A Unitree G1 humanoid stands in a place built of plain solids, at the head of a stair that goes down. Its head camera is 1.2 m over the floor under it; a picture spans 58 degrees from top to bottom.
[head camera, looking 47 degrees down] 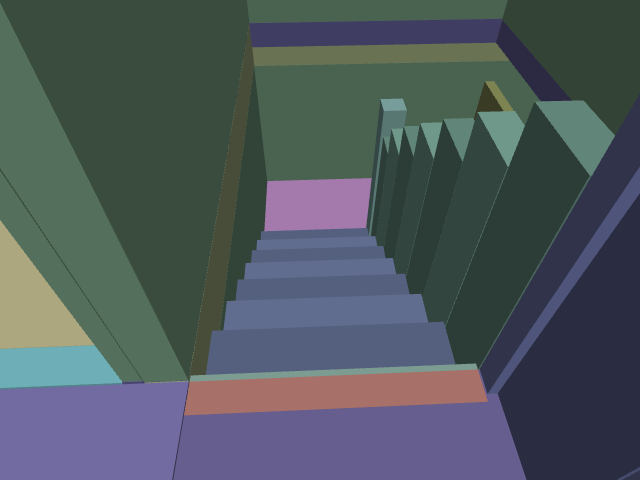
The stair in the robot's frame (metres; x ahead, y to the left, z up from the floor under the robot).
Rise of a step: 0.18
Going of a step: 0.26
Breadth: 0.85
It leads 3 degrees to the left of straight ahead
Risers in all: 8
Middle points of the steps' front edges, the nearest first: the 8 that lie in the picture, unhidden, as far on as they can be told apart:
0.60 -0.04 0.00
0.85 -0.03 -0.17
1.11 -0.02 -0.35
1.36 -0.01 -0.53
1.62 0.00 -0.70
1.87 0.01 -0.88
2.13 0.03 -1.06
2.38 0.04 -1.23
